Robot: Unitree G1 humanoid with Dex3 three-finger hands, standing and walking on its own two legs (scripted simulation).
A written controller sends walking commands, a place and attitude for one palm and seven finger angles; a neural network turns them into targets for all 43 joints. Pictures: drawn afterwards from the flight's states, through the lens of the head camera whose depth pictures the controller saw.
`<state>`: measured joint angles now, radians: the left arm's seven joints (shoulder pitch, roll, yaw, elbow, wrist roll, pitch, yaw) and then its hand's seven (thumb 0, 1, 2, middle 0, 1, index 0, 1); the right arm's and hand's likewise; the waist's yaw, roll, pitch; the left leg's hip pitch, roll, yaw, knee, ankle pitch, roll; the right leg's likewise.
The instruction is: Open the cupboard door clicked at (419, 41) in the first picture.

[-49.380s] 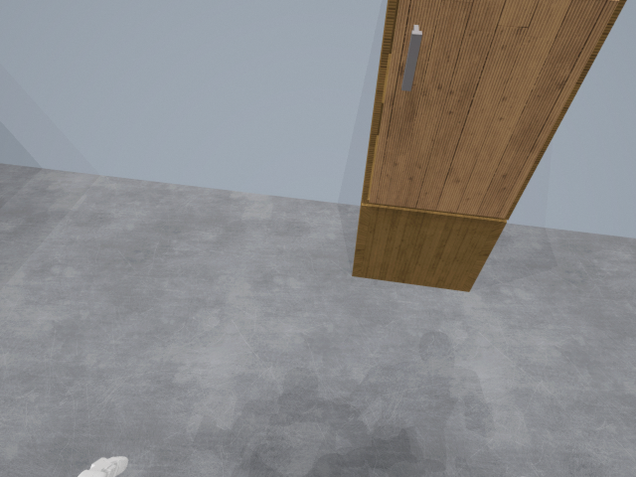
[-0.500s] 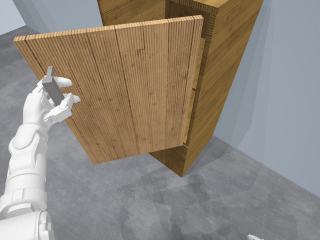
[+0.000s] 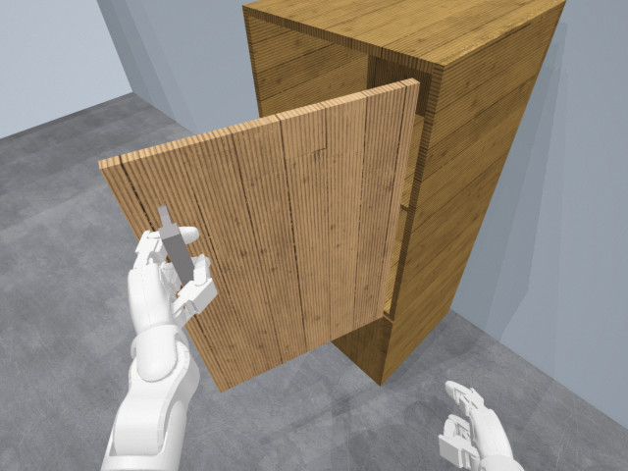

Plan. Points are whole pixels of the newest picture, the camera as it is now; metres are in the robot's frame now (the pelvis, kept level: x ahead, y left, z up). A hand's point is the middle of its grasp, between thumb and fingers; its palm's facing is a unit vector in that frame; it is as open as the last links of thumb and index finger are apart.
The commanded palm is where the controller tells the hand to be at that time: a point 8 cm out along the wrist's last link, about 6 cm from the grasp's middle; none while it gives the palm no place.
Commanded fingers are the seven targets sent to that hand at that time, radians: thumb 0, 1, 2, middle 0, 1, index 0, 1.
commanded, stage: pull the door open along its arc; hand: left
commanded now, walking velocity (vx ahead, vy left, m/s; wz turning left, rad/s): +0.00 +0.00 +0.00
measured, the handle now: (180, 253) +0.34 +0.20 +0.12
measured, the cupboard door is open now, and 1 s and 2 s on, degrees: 72 83 84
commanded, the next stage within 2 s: open thumb and fingers to let go in 0.20 s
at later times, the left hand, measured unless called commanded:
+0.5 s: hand (234, 315) +0.25 +0.11 +0.12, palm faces +0.41 -0.91 -0.02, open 6.6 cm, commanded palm +0.21 +0.15 +0.12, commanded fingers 0.00 0.13 0.57 -0.34 -1.27 -0.34 -1.27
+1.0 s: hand (233, 313) +0.26 +0.11 +0.13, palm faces +0.40 -0.92 -0.01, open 14.4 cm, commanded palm +0.20 +0.15 +0.12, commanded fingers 0.00 -0.50 0.30 -0.18 -0.50 -0.18 -0.50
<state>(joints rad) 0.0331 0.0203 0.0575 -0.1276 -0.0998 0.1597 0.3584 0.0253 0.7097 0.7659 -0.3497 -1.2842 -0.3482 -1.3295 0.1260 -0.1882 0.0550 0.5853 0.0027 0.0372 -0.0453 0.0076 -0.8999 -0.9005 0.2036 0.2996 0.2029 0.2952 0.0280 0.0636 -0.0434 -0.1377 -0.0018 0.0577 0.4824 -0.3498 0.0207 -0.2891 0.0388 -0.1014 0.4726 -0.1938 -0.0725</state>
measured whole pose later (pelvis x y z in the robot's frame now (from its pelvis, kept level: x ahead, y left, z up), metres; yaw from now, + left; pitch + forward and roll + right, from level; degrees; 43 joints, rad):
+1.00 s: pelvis -0.04 +0.01 +0.00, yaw +2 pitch -5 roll +0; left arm -0.03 -0.07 -0.16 -0.07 0.01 0.18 0.50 -0.01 -0.46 0.32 -0.26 -0.94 -0.27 -0.94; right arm 0.12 -0.18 0.06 0.64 -0.02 0.06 -0.05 0.01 -0.90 -0.90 0.20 0.30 0.20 0.30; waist 0.04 0.05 0.01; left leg -0.10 -0.04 0.03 0.48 -0.29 0.04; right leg -0.22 0.00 -0.12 0.44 -0.13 -0.06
